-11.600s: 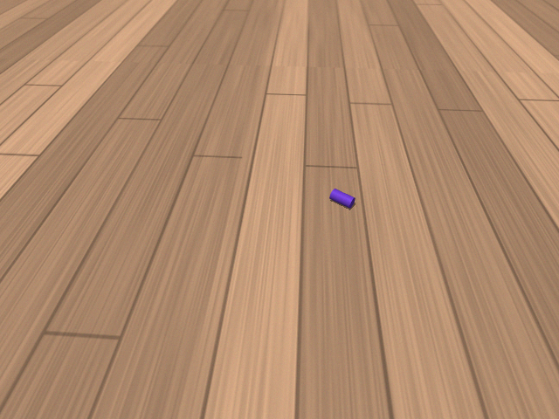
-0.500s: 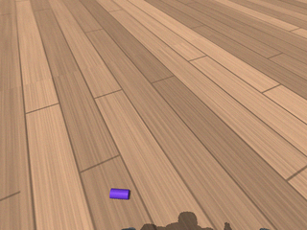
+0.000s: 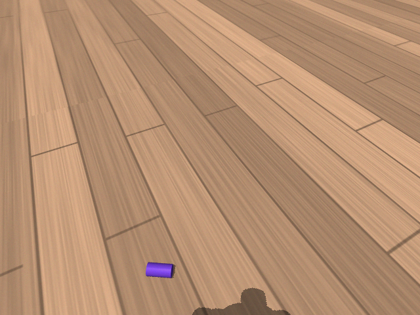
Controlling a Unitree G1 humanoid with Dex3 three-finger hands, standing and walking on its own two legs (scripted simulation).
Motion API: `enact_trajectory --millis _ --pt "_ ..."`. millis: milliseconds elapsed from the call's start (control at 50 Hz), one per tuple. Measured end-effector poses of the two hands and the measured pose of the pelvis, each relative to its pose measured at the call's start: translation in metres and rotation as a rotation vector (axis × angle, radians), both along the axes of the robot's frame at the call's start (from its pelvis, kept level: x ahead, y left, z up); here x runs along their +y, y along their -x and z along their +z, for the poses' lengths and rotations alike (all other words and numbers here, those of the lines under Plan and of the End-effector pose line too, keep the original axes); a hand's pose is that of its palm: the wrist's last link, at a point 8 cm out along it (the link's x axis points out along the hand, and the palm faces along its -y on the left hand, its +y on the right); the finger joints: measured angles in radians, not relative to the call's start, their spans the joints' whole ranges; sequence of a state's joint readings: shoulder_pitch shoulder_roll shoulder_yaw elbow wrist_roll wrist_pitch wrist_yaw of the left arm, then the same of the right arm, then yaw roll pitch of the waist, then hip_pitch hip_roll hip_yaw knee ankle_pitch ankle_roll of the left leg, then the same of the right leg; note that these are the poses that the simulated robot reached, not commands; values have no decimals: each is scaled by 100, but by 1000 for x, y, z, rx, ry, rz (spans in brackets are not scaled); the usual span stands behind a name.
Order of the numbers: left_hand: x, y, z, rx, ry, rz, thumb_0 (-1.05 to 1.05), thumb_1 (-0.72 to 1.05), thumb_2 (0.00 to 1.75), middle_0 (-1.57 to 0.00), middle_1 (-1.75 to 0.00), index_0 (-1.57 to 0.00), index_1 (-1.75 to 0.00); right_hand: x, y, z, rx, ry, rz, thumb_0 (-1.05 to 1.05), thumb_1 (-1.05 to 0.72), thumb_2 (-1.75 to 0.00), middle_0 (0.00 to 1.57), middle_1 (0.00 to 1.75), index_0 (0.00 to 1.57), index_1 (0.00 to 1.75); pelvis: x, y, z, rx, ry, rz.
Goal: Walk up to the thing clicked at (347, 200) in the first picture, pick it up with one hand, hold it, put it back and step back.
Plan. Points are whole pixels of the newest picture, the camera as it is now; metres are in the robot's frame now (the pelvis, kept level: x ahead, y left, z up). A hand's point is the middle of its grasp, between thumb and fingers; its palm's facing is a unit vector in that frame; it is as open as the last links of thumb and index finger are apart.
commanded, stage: walk up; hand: left
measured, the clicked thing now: (159, 269) +0.46 +0.26 -0.74
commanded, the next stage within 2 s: stand in 1.40 s
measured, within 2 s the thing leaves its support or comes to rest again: neither
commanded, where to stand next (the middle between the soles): +0.08 +0.01 m, yaw +1 degrees
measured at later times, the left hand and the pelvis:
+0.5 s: hand out of the picture +0.05 +0.26 -0.13, palm faces +0.05 -0.88 -0.46, open 7.4 cm; pelvis +0.04 -0.03 +0.00, yaw +1 degrees
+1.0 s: hand out of the picture +0.15 +0.26 -0.15, palm faces +0.06 -0.93 -0.37, open 7.4 cm; pelvis +0.08 -0.01 +0.00, yaw +4 degrees
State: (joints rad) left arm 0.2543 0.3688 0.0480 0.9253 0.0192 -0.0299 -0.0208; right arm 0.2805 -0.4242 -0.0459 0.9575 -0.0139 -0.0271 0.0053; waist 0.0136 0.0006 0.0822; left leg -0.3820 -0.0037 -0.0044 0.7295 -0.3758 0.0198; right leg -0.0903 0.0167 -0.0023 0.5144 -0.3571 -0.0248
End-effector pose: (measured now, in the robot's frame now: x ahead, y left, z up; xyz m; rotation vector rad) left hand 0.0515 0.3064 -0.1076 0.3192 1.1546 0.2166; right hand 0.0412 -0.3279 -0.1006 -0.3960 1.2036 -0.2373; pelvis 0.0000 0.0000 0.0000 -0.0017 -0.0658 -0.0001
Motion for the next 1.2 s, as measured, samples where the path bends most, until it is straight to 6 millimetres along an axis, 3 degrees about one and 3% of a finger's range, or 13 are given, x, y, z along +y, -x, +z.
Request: enact_trajectory --millis 120,220,300,380,440,560,720,840,1000,1100,1200 --pt "15 -10 -20 41 11 16 1 90 90 -20 -30 -20 -30 24 -31 -7 -55 -12 23 1 -91 -90 20 30 20 30 13 -3 -12 -7 -7 3" --pt "18 -17 -7 34 13 -27 1 90 90 -20 -30 -20 -30 34 -37 3 -98 -63 27 1 -91 -90 21 30 20 30 8 -11 -2 0 -1 -7" --pt "21 -13 7 41 -24 -20 1 90 90 -20 -30 -20 -30 23 -39 6 -108 -68 32 1 -90 -90 21 30 21 30 0 -19 2 6 13 -4" --pt "17 -6 13 40 -82 2 1 90 90 -20 -30 -20 -30 1 -43 -7 -82 -70 23 1 -90 -90 21 30 21 30 -16 -25 -4 5 2 8" --pt "5 6 14 42 -116 40 1 90 90 -20 -30 -20 -30 -13 -52 -20 -48 -74 14 1 -90 -90 21 30 20 30 -27 -31 -9 0 16 20" --pt "-18 12 25 64 -101 91 1 90 90 -20 -30 -20 -30 -15 -70 -25 -2 -110 35 1 -91 -90 20 30 20 30 -31 -47 1 19 -4 33" --pt "-13 -16 16 45 -62 101 1 90 90 -21 -30 -20 -30 3 -95 -23 72 -104 101 1 -91 -90 20 30 20 30 -21 -67 1 39 -8 83" --pt "-1 -44 -5 54 -23 104 1 90 90 -20 -30 -20 -30 26 -130 -15 -3 -82 113 1 -91 -90 20 30 20 30 -9 -75 -4 37 -12 82" --pt "-6 -85 -6 -21 -10 57 1 90 90 -20 -30 -20 -30 36 -171 -9 -107 -96 97 1 -91 -90 21 30 20 30 -7 -85 -4 23 7 70" --pt "-3 -98 2 -36 -22 43 1 90 90 -20 -30 -20 -30 40 -179 -8 -126 -115 95 1 -91 -90 21 30 20 30 -6 -85 0 17 3 63" --pt "0 -99 8 -29 -35 39 1 90 90 -20 -30 -20 -30 38 -172 -8 -102 -122 83 1 -91 -90 21 30 20 30 -7 -81 4 12 0 59"
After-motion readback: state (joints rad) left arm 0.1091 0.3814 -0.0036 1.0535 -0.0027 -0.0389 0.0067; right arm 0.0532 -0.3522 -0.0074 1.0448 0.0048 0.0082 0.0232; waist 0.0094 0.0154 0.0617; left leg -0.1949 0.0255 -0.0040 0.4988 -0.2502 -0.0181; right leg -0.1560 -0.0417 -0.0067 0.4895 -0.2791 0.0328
